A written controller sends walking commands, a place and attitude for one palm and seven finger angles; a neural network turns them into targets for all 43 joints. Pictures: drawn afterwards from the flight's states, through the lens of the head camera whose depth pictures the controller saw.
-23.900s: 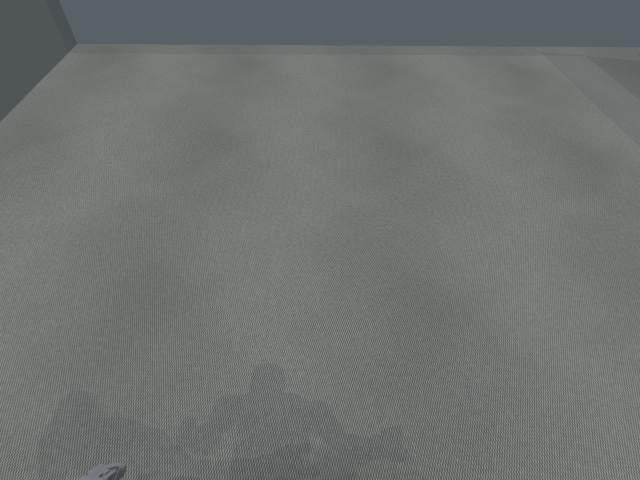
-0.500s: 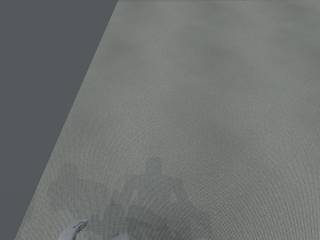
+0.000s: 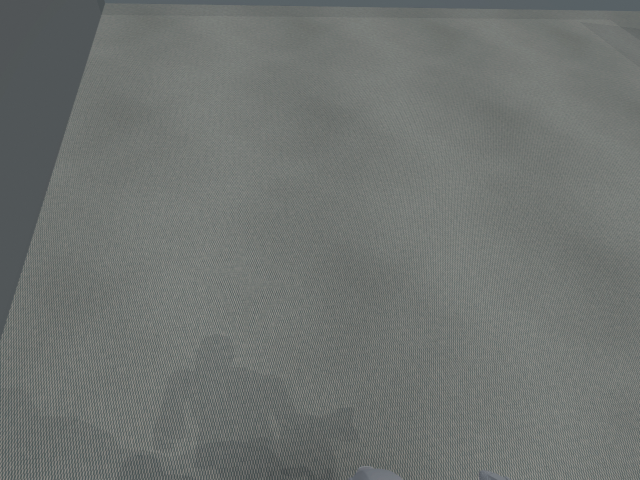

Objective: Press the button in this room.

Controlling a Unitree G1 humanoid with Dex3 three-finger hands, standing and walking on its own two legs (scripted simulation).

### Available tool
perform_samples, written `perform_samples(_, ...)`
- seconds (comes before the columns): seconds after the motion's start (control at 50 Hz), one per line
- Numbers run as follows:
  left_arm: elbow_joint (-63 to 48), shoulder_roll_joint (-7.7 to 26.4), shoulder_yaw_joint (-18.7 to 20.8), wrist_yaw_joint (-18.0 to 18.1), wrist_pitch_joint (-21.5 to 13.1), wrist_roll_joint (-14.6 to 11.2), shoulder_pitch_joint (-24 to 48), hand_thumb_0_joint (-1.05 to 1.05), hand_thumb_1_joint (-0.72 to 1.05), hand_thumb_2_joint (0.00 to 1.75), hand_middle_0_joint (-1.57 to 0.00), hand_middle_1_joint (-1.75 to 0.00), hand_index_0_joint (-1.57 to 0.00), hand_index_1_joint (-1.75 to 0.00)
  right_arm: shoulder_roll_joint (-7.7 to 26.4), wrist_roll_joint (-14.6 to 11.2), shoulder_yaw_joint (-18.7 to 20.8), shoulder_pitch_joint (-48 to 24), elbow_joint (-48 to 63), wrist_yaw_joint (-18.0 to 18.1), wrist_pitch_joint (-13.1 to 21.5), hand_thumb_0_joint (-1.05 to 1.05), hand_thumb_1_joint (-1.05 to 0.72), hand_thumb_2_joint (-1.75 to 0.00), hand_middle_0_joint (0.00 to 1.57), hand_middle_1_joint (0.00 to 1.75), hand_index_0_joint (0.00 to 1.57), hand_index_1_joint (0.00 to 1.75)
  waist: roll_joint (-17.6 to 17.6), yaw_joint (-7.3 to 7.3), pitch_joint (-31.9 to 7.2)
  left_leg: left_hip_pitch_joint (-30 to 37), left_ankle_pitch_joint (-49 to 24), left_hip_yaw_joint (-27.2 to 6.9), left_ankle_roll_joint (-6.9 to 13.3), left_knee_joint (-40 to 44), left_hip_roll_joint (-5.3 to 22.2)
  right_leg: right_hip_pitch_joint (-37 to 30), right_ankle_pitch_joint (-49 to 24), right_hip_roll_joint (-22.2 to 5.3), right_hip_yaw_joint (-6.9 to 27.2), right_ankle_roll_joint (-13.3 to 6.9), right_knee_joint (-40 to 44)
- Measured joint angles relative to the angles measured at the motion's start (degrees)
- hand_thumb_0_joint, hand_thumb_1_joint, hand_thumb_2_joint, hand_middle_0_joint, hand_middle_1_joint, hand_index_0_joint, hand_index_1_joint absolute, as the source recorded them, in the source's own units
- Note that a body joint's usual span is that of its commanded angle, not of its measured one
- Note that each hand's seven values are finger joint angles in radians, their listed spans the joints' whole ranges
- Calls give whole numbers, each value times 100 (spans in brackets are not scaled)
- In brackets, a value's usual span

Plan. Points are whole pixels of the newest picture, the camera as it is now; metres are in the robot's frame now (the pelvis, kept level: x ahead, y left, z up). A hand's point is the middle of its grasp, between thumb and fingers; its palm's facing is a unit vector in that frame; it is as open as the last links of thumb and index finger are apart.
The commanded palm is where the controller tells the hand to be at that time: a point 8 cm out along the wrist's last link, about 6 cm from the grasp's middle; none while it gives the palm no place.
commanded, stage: walk to a spot facing it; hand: left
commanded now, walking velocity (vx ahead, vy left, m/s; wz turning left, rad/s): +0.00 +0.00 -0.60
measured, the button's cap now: out of the picture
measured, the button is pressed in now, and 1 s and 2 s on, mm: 0 0 0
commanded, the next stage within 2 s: turn to face it in 0.58 s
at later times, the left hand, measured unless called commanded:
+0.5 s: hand (260, 424) +0.21 +0.10 -0.15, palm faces -0.31 -0.92 -0.23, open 7.4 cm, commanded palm none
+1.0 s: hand (254, 405) +0.25 +0.11 -0.19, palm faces -0.28 -0.94 -0.18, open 7.4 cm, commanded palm none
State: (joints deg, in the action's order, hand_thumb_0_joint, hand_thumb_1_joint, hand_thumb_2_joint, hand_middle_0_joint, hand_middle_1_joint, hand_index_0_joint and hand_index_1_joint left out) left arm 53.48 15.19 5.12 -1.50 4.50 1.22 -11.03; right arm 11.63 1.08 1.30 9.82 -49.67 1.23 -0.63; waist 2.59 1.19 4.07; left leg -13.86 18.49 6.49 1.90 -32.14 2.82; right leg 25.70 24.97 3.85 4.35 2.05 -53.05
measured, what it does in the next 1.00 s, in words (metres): walks ahead, turning right: right foot, then left foot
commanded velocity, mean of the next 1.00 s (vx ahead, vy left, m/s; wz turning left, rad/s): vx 0.10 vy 0.00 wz -0.11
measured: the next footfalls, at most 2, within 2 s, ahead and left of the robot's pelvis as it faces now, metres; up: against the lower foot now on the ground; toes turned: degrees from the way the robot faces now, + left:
right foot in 0.42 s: +0.03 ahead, -0.15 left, +0.00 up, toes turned -23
left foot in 0.86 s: +0.29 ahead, -0.01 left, +0.00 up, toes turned -15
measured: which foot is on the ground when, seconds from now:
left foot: down 0.00-0.42, up 0.44-0.84, down 0.86-1.00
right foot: up 0.00-0.40, down 0.42-0.88, up 0.90-1.00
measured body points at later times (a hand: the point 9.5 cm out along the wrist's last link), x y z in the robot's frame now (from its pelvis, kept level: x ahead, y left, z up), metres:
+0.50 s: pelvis +0.03 -0.05 -0.01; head +0.06 -0.08 +0.44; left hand +0.23 +0.14 -0.14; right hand -0.06 -0.29 -0.17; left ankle +0.00 +0.10 -0.67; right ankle -0.01 -0.14 -0.74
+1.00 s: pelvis +0.17 -0.06 -0.01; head +0.22 -0.05 +0.44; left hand +0.26 +0.16 -0.17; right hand +0.17 -0.30 -0.15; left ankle +0.25 +0.00 -0.73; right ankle +0.03 -0.15 -0.67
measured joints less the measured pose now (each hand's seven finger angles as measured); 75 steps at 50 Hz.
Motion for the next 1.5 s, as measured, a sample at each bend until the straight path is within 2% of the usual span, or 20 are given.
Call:
perform_samples(0.08, 21, 52, 78, -59, -9, 3, -53, 1, 91, 89, -20, -30, -20, -30, -84, 5, -8, 189, -112, 33, 23, 1, -90, -90, 20, 30, 20, 30, -43, 24, 16, 277, -136, 274, 20, 410, 104, 304, -272, -310, -271, 184, -1164)
perform_samples(0.16, 57, 55, 91, -49, 20, -11, -18, 1, 91, 89, -19, -30, -19, -30, -167, -11, 26, 361, -238, 33, 63, 1, -90, -90, 20, 30, 20, 30, -87, -11, 60, 408, -122, 547, 13, 520, 215, 276, -292, -556, -380, 293, -1216)
perform_samples(0.28, 65, -49, 45, -56, 69, -14, 250, 1, 91, 90, -19, -30, -19, -30, -194, 5, 125, 549, -467, -3, 42, 1, -90, -90, 20, 30, 20, 30, -152, -163, 168, 476, 69, 997, -99, 337, 425, 11, -96, -752, -657, 272, -330)
perform_samples(0.36, -12, -185, -21, -96, 12, 0, 453, 1, 91, 90, -19, -30, -19, -30, -67, 43, 211, 665, -630, -44, 18, 1, -90, -90, 20, 30, 20, 30, -299, -306, 169, 479, 322, 1306, -261, 9, 643, -377, 72, -708, -926, 110, 683)
perform_samples(0.4, -85, -245, -61, -118, -81, 8, 521, 1, 91, 90, -19, -30, -19, -30, 30, 41, 240, 777, -698, -61, 11, 1, -90, -90, 20, 30, 20, 30, -409, -353, 112, 420, 536, 1405, -384, -327, 806, -729, -184, -613, -1082, -32, 1437)
perform_samples(0.42, -129, -254, -90, -116, -178, 17, 544, 1, 91, 89, -19, -30, -19, -30, 75, 15, 248, 850, -723, -79, -4, 1, -90, -90, 20, 30, 20, 30, -451, -358, 77, 284, 670, 1376, -425, -707, 918, -861, -600, -563, -1118, -228, 1762)
perform_samples(0.46, -171, -320, -148, -55, -357, -43, 568, 1, 91, 89, -19, -30, -19, -30, 175, -17, 239, 832, -806, -96, -161, 1, -90, -90, 20, 30, 20, 30, -564, -355, 100, -226, 1201, 711, -511, -1969, 893, -844, -611, -452, -1122, -426, 1527)
perform_samples(0.52, -176, -386, -197, 27, -451, -84, 344, 0, 91, 89, -20, -30, -20, -30, 238, 7, 254, 646, -827, -120, -293, 1, -90, -90, 20, 30, 20, 29, -539, -278, 31, -957, 915, 3, -554, -3278, 630, -1088, -469, -342, -922, -477, 1782)
perform_samples(0.58, -24, -423, -235, 58, -493, -57, 74, 0, 91, 89, -20, -30, -20, -30, 254, 50, 254, 442, -672, -159, -183, 1, -91, -90, 20, 30, 20, 29, -496, -281, -51, -1426, 301, -208, -638, -3274, 589, -1423, -697, -277, -735, -461, 2361)
perform_samples(0.74, 397, -503, -286, 82, -651, -15, -436, 1, 90, 89, -20, -30, -20, -30, 209, 21, 198, -51, -411, -194, -13, 1, -91, -90, 19, 30, 20, 29, -438, -149, -66, -1886, -374, -340, -688, -2176, 472, -2032, -755, -213, -465, -412, 3100)
perform_samples(0.82, 649, -505, -316, 187, -659, -9, -538, 1, 90, 89, -20, -30, -20, -30, 116, -26, 107, -195, -547, -178, 54, 1, -91, -90, 19, 30, 20, 29, -384, -57, -24, -1472, -568, -213, -536, -1045, 265, -2339, -481, -229, -523, -290, 3099)
perform_samples(0.86, 765, -490, -327, 239, -640, -22, -596, 1, 90, 89, -20, -30, -20, -30, 50, -25, 47, -173, -627, -164, 129, 1, -91, -90, 19, 30, 20, 29, -336, -42, -34, -1047, -1075, -166, -410, -320, 102, -2427, -179, -261, -600, -197, 2830)
perform_samples(0.92, 876, -399, -333, 316, -531, -92, -500, 1, 91, 89, -20, -30, -20, -30, -145, -7, -41, -168, -716, -134, 195, 1, -90, -90, 19, 30, 20, 29, -69, 5, 33, -895, -533, -92, 76, -424, -120, -1850, 491, -449, -619, -70, 1134)
perform_samples(0.98, 876, -418, -319, 316, -409, -91, -323, 1, 91, 89, -20, -30, -20, -30, -254, -13, -63, -118, -757, -86, 128, 1, -90, -90, 20, 30, 20, 29, -102, -17, 55, -734, -499, -150, 152, -257, -198, -1093, 758, -473, -603, 25, -352)
perform_samples(1.04, 744, -430, -261, 257, -355, -71, -92, 1, 91, 89, -20, -30, -20, -30, -264, -33, 33, -25, -766, -17, 97, 0, -92, -90, 20, 30, 20, 30, -131, -76, 54, -571, -686, -255, 213, 124, -334, -525, 405, -613, -551, 100, -674)
perform_samples(1.16, 372, -378, -154, 238, -285, -34, 304, 1, 91, 89, -20, -30, -20, -30, -161, -14, 133, 234, -760, -82, -5, 0, -92, -90, 20, 30, 20, 30, -162, -210, -40, -443, -899, -559, 198, 493, -530, 83, -158, -772, -390, 228, -487)
perform_samples(1.3, 18, -330, -131, 249, -223, -60, 616, 1, 91, 89, -20, -30, -20, -30, -39, 28, 264, 456, -665, -132, -141, 1, -91, -90, 20, 30, 20, 30, -329, -403, -108, -550, -940, -1075, 22, 415, -625, -152, -90, -597, -350, 227, 433)
perform_samples(1.38, -195, -333, -175, 245, -310, -86, 585, 0, 91, 89, -20, -30, -20, -30, 78, 13, 350, 537, -580, -152, -239, 1, -90, -90, 20, 30, 20, 30, -449, -419, -188, -786, -867, -1392, -174, 124, -715, -856, -537, -456, -413, 99, 1924)
perform_samples(1.44, -269, -413, -234, 270, -357, -37, 452, 0, 91, 89, -20, -30, -20, -30, 218, 1, 438, 486, -566, -160, -333, 1, -90, -90, 20, 30, 20, 30, -574, -396, -150, -1248, 342, -1253, -285, -1165, -694, -969, -833, -486, -657, -255, 2037)
perform_samples(1.5, -268, -473, -270, 271, -343, -38, 264, 0, 91, 89, -20, -30, -20, -30, 354, 28, 485, 412, -529, -209, -391, 1, -90, -90, 20, 30, 20, 29, -575, -379, -108, -1670, 421, -899, -383, -2732, -541, -1178, -870, -636, -867, -315, 2283)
